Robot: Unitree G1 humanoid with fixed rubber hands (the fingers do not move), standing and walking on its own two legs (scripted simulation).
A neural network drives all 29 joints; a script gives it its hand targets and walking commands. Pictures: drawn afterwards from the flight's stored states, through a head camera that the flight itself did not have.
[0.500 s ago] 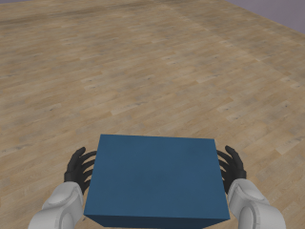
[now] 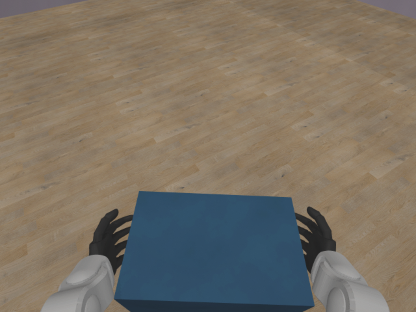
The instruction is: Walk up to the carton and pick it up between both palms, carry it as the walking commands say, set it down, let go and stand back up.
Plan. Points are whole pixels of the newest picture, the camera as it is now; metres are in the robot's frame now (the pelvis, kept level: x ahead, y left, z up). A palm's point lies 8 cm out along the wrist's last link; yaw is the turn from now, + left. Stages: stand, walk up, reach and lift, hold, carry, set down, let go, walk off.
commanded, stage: carry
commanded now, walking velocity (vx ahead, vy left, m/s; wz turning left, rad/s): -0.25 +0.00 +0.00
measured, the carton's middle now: (211, 263) +0.23 -0.01 +0.00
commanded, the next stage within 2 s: none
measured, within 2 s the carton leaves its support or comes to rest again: neither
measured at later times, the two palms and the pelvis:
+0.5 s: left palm out of the picture +0.01 +0.19 +0.08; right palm out of the picture +0.03 -0.16 +0.06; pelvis -0.21 +0.01 -0.01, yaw +0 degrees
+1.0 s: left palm out of the picture -0.19 +0.22 +0.08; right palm out of the picture -0.15 -0.13 +0.08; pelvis -0.37 +0.02 +0.00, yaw +3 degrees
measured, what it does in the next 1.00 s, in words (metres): walks backwards: left foot, then right foot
